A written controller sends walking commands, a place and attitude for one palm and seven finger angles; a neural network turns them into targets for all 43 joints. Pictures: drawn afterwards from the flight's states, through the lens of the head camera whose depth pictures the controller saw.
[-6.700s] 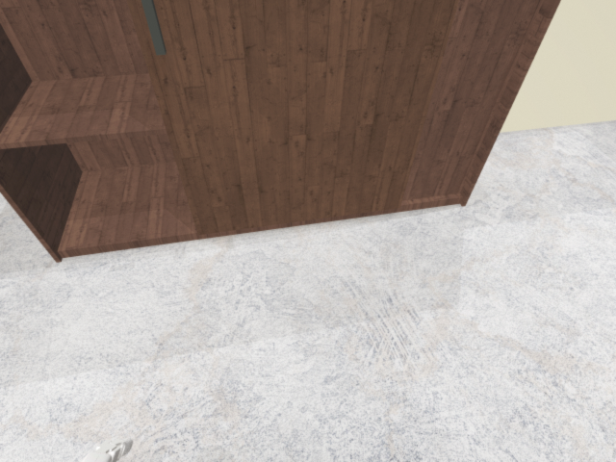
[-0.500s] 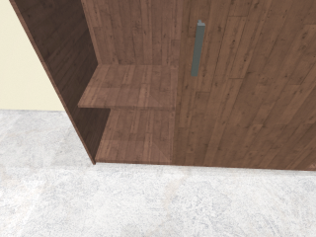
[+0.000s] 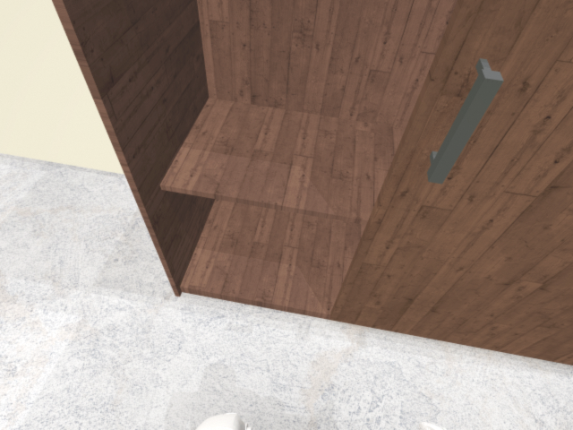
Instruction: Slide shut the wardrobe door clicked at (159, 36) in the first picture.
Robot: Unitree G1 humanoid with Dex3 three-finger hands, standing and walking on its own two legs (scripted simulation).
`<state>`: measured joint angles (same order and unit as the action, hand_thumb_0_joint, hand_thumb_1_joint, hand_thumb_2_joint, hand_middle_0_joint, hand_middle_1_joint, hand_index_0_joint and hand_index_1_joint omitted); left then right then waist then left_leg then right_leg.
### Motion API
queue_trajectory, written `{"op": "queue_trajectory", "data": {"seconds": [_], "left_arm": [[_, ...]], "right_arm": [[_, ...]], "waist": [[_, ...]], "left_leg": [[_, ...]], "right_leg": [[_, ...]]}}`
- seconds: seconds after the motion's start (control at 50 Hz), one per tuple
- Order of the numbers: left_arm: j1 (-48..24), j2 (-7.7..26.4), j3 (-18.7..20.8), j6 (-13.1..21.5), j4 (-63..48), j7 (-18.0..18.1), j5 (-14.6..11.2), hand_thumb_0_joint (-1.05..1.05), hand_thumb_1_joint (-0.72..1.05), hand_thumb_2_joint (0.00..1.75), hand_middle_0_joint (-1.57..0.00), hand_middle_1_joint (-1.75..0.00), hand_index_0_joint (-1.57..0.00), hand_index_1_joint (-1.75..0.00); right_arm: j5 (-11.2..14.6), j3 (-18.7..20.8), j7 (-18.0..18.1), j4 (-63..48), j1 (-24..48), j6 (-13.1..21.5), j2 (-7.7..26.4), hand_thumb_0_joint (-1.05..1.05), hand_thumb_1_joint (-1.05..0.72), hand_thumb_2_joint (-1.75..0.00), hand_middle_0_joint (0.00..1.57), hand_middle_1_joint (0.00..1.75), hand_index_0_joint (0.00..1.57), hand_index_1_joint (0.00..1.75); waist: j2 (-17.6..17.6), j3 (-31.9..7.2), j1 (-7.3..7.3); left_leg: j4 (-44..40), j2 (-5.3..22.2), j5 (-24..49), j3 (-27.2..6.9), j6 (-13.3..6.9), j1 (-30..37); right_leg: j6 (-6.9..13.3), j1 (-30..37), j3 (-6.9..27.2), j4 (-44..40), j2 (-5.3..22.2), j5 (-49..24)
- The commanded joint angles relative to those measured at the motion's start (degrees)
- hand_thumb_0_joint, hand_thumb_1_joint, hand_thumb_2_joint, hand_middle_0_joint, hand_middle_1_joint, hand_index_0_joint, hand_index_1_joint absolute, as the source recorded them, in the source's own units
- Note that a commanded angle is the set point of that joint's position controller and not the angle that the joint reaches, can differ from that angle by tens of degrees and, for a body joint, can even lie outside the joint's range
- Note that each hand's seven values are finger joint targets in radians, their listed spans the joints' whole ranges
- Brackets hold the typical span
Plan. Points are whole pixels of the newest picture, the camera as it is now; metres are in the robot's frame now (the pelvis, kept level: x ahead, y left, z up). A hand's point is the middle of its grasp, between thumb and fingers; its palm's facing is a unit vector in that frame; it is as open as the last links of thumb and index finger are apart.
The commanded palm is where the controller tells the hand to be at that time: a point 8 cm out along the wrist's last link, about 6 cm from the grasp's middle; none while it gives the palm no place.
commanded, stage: come to a stop and stand still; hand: right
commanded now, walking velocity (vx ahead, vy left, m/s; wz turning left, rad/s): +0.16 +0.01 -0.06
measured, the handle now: (457, 125) +0.54 -0.20 +0.16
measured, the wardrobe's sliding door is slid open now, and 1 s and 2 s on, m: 0.56 0.56 0.56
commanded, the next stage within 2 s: none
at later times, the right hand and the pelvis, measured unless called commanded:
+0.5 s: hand out of the picture +0.09 -0.18 -0.17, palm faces +0.07 +0.98 -0.21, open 7.3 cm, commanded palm none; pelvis +0.08 +0.00 +0.01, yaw +1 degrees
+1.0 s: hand out of the picture +0.08 -0.16 -0.16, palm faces +0.03 +0.98 -0.19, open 7.3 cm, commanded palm none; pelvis +0.03 +0.01 +0.01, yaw +0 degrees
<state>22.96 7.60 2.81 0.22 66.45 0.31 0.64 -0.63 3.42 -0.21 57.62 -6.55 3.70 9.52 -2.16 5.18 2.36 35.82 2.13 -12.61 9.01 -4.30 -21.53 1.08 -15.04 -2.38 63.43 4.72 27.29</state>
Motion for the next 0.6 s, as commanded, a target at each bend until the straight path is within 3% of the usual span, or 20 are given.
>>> {"op": "queue_trajectory", "data": {"seconds": [0.0, 0.02, 0.06, 0.14, 0.16, 0.22, 0.24, 0.28, 0.3, 0.32, 0.34, 0.42, 0.46, 0.5, 0.52, 0.54, 0.56, 0.58], "left_arm": [[0.61, 2.5, 0.41, 0.78, -4.39, 0.07, 0.95, 0.0, 0.9, 0.9, -0.2, -0.3, -0.2, -0.3], [2.24, 2.05, 0.28, 0.37, -3.96, 0.06, 1.05, 0.0, 0.9, 0.9, -0.2, -0.3, -0.2, -0.3], [1.64, 1.83, 0.1, -0.05, -4.14, 0.04, 1.05, 0.0, 0.9, 0.9, -0.2, -0.3, -0.2, -0.3], [-1.78, 0.79, -1.22, 0.04, -5.04, 0.53, 0.37, 0.0, 0.9, 0.9, -0.2, -0.3, -0.2, -0.3], [-3.35, 1.05, -1.49, 0.04, -5.27, 0.71, 0.2, 0.0, 0.9, 0.9, -0.2, -0.3, -0.2, -0.3], [-4.3, 2.66, -1.43, -0.33, -5.23, 1.07, -0.1, 0.0, 0.9, 0.9, -0.2, -0.3, -0.2, -0.3], [-3.99, 3.62, -1.12, -0.34, -5.23, 1.17, -0.16, 0.0, 0.9, 0.9, -0.2, -0.3, -0.2, -0.3], [-5.87, 7.5, -0.57, -0.03, -6.57, 1.46, 0.05, 0.0, 0.9, 0.9, -0.2, -0.3, -0.2, -0.3], [-7.06, 8.87, -0.49, -0.22, -7.35, 1.81, 0.2, 0.0, 0.9, 0.9, -0.2, -0.3, -0.2, -0.3], [-8.86, 9.27, -0.42, -0.3, -7.52, 2.19, 0.05, 0.0, 0.9, 0.9, -0.2, -0.3, -0.2, -0.3], [-9.96, 9.62, -0.18, -0.53, -8.18, 2.35, -0.08, 0.0, 0.9, 0.9, -0.2, -0.3, -0.2, -0.3], [-12.77, 11.55, 1.15, -1.1, -10.12, 2.63, 0.31, 0.0, 0.9, 0.9, -0.2, -0.3, -0.2, -0.3], [-12.94, 11.98, 1.66, -1.39, -10.52, 2.41, 0.41, 0.0, 0.9, 0.9, -0.2, -0.3, -0.2, -0.3], [-14.59, 11.39, 1.78, -1.45, -10.89, 2.01, 0.25, 0.0, 0.9, 0.9, -0.2, -0.3, -0.2, -0.3], [-15.11, 10.78, 1.71, -1.52, -11.06, 1.78, -0.02, 0.0, 0.9, 0.9, -0.2, -0.3, -0.2, -0.3], [-15.13, 8.99, 1.58, -1.57, -11.34, 1.49, -0.35, 0.0, 0.9, 0.9, -0.2, -0.3, -0.2, -0.3], [-14.19, 10.78, 1.68, -0.02, -15.09, 1.18, -1.18, 0.0, 0.9, 0.9, -0.2, -0.3, -0.2, -0.3], [-12.43, 8.19, 0.69, -0.97, -16.7, 0.91, -0.42, 0.0, 0.9, 0.9, -0.2, -0.3, -0.2, -0.3]], "right_arm": [[-0.36, 0.5, 1.45, -0.08, -6.38, -0.14, 5.43, 0.0, -0.9, -0.9, 0.2, 0.3, 0.2, 0.3], [-0.48, 0.23, 1.42, 0.17, -6.1, 0.08, 4.92, 0.0, -0.9, -0.9, 0.2, 0.3, 0.2, 0.3], [-0.51, -0.15, 1.37, 1.03, -7.5, 0.19, 4.22, 0.0, -0.9, -0.9, 0.2, 0.3, 0.2, 0.3], [-0.6, -0.66, 1.6, 1.56, -7.94, -0.2, 4.41, 0.0, -0.9, -0.9, 0.2, 0.3, 0.2, 0.3], [-0.55, -0.75, 1.75, 1.86, -8.38, -0.53, 4.74, 0.0, -0.9, -0.9, 0.2, 0.3, 0.2, 0.3], [-0.16, -0.41, 2.3, 2.55, -8.23, -1.63, 6.61, 0.0, -0.9, -0.9, 0.2, 0.3, 0.2, 0.3], [0.05, -0.33, 2.45, 2.63, -7.95, -2.09, 6.67, 0.0, -0.9, -0.9, 0.2, 0.3, 0.2, 0.3], [0.12, -0.53, 2.74, 2.1, -10.32, -3.31, 4.85, 0.0, -0.9, -0.9, 0.2, 0.3, 0.2, 0.3], [0.03, -0.81, 2.94, 1.68, -11.36, -3.76, 3.83, 0.0, -0.9, -0.9, 0.2, 0.3, 0.2, 0.3], [0.18, -0.84, 2.85, 2.08, -11.87, -4.22, 3.93, 0.0, -0.9, -0.9, 0.2, 0.3, 0.2, 0.3], [0.24, -0.69, 2.68, 1.91, -11.91, -4.67, 4.78, 0.0, -0.9, -0.9, 0.2, 0.3, 0.2, 0.3], [-0.15, -0.37, 2.27, 1.22, -13.11, -5.28, 4.66, 0.0, -0.9, -0.9, 0.2, 0.3, 0.2, 0.3], [-0.25, -0.19, 2.34, 0.84, -13.05, -5.3, 4.2, 0.0, -0.9, -0.9, 0.2, 0.3, 0.2, 0.3], [-0.38, -0.34, 2.37, 1.21, -14.9, -4.86, 3.74, 0.0, -0.9, -0.9, 0.2, 0.3, 0.2, 0.3], [-0.55, -0.44, 2.43, 1.51, -15.93, -4.55, 4.14, 0.0, -0.9, -0.9, 0.2, 0.3, 0.2, 0.3], [-0.86, -0.31, 2.58, 1.18, -15.25, -4.21, 6.22, 0.0, -0.9, -0.9, 0.2, 0.3, 0.2, 0.3], [-1.24, -1.58, 4.38, -1.58, -15.74, -3.69, 6.95, 0.0, -0.9, -0.9, 0.2, 0.3, 0.2, 0.3], [-0.94, -0.72, 4.68, -3.57, -11.43, -3.11, 9.47, 0.0, -0.9, -0.9, 0.2, 0.3, 0.2, 0.3]], "waist": [[5.48, -3.08, -1.3], [7.51, -3.59, -0.29], [8.4, -3.38, -0.23], [6.05, -4.47, -1.03], [5.39, -4.72, -1.85], [6.53, -5.3, -1.58], [6.26, -4.89, -1.12], [-1.23, -3.91, -2.87], [-3.55, -2.38, -3.27], [-8.51, -3.5, -3.61], [-10.68, -3.97, -3.66], [-7.42, -8.77, -3.56], [-6.48, -10.49, -3.08], [-4.18, -11.38, -4.19], [-1.78, -11.54, -4.65], [4.88, -9.82, -3.92], [7.91, -11.49, -2.94], [13.08, -9.48, -0.34]], "left_leg": [[-25.78, 15.33, -0.76, -14.93, -4.78, 4.96], [-25.52, 13.88, 3.17, -11.58, -4.33, 4.49], [-25.79, 12.75, 6.29, -9.65, -4.82, 4.17], [-22.76, 12.55, 21.77, -8.51, -5.61, 7.96], [-21.41, 12.56, 24.77, -9.09, -5.61, 8.84], [-16.06, 11.57, 28.25, -8.08, -3.85, 10.57], [-13.68, 10.93, 25.37, -7.9, -2.32, 8.9], [-9.79, 5.3, 12.17, -6.3, 1.95, 6.04], [-9.02, 3.09, 5.33, -5.62, 3.17, 6.21], [-6.45, 2.09, 1.01, -4.48, 4.11, 7.88], [-2.76, 1.39, -5.97, -4.43, 4.45, 8.75], [6.2, 0.32, -13.95, -6.85, 4.36, 3.45], [7.71, 0.05, -14.73, -7.16, 4.54, 2.76], [0.13, 0.43, -8.82, -7.26, 4.85, 6.9], [-7.63, 0.9, -1.69, -7.91, 4.97, 9.55], [-13.81, 4.57, 8.06, -14.18, 3.96, 10.24], [-14.63, 8.58, 27.79, -18.7, 3.77, 8.19], [-13.08, 11.08, 37.29, -18.0, 2.3, 14.04]], "right_leg": [[-0.34, -12.08, 2.36, 5.43, 3.09, -9.11], [-0.87, -10.73, 1.61, 2.3, 2.77, -9.78], [-1.69, -9.64, 0.18, -3.2, 2.27, -10.01], [-3.05, -6.14, -0.33, -18.57, 0.83, -9.94], [-3.19, -4.46, -0.38, -21.85, 0.18, -10.08], [-3.22, 1.01, -0.01, -32.14, -0.73, -15.5], [-2.95, 4.37, 0.53, -36.97, -0.1, -22.33], [0.54, 6.91, 5.84, -39.43, 6.59, -44.29], [2.73, 5.11, 7.55, -40.0, 9.02, -48.26], [4.56, 4.2, 9.14, -41.91, 10.16, -49.33], [6.01, 2.79, 10.55, -44.6, 11.06, -46.96], [9.62, 8.67, 10.7, -42.24, 12.83, -52.36], [10.12, 9.92, 9.76, -41.08, 12.9, -52.65], [8.29, 7.48, 7.56, -38.79, 10.75, -46.31], [6.11, 5.99, 6.55, -36.27, 8.46, -39.78], [2.57, 2.39, 3.86, -32.66, 4.0, -28.89], [-1.17, 5.39, 0.1, -25.91, 2.34, -25.31], [-1.6, -2.93, -0.59, -24.19, -2.74, -13.54]]}}
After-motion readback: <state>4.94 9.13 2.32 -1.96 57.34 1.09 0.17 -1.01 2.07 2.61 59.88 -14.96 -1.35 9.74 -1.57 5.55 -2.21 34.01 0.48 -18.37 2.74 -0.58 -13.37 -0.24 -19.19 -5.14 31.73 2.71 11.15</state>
